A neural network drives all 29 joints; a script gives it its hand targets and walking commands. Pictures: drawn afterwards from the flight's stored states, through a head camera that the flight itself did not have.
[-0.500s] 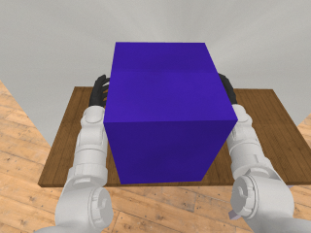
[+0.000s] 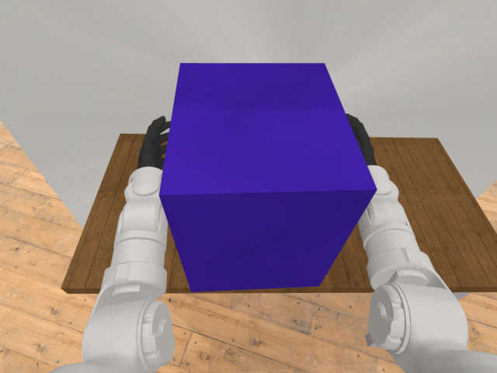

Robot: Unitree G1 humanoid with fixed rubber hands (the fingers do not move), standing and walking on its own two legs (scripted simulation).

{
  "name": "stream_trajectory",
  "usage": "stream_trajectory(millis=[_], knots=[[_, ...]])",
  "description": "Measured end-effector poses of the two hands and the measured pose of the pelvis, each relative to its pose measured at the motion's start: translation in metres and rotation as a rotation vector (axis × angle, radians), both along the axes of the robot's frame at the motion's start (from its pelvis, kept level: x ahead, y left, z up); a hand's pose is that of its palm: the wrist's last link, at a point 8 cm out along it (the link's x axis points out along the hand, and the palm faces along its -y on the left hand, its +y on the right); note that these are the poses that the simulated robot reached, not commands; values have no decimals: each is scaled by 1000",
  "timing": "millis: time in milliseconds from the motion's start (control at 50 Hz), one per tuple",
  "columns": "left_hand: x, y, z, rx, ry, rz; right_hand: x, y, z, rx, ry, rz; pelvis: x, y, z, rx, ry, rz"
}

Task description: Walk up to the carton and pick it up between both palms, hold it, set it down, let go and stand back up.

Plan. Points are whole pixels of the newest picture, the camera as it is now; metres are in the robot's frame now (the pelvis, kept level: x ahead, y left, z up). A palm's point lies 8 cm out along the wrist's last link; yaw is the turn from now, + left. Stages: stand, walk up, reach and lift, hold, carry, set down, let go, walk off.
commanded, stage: reach and lift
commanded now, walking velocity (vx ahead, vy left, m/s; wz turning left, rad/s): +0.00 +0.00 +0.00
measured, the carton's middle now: (254, 182) +0.41 +0.01 +0.06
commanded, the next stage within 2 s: none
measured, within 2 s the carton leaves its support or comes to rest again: leaves its support in 0.28 s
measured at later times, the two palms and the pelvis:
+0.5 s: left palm (139, 162) +0.36 +0.18 +0.16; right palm (370, 168) +0.37 -0.16 +0.15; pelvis -0.03 +0.00 +0.00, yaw +1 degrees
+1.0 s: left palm (132, 143) +0.36 +0.18 +0.19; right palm (379, 151) +0.37 -0.15 +0.19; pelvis -0.03 +0.01 +0.00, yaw +2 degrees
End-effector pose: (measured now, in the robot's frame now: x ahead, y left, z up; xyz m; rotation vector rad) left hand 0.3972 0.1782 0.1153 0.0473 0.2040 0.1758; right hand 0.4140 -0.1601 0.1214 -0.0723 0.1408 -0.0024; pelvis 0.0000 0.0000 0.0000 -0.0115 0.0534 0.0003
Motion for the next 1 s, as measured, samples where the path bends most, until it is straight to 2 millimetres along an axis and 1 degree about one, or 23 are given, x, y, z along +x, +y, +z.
stream_trajectory(millis=[100,180,320,380,460,580,640,720,880,1000], knots=[[-4,2,1,9,4,5,-4,3,-1,3,-2,-12,0,0,0,-3,0,13],[-11,3,3,19,15,5,-10,5,-2,11,9,-17,-2,1,-1,-6,-8,24],[-25,3,15,25,38,9,-27,7,2,38,36,-34,-13,2,-1,-9,-28,35],[-30,3,24,25,41,9,-33,6,8,51,42,-41,-19,1,-1,-8,-34,35],[-35,1,40,12,35,11,-39,4,23,64,36,-47,-28,1,-1,-4,-43,30],[-37,0,60,-31,27,-2,-42,2,45,72,33,-53,-38,-2,-1,6,-52,17],[-37,1,67,-40,21,-8,-43,3,54,72,29,-57,-40,-2,-1,9,-61,14],[-37,2,70,-36,17,-17,-44,4,58,65,26,-60,-40,-2,0,9,-76,18],[-35,3,69,-3,21,-31,-46,5,59,62,29,-77,-37,3,-1,2,-86,24],[-34,2,79,10,4,-25,-45,6,69,75,13,-91,-33,7,-1,-4,-85,26]])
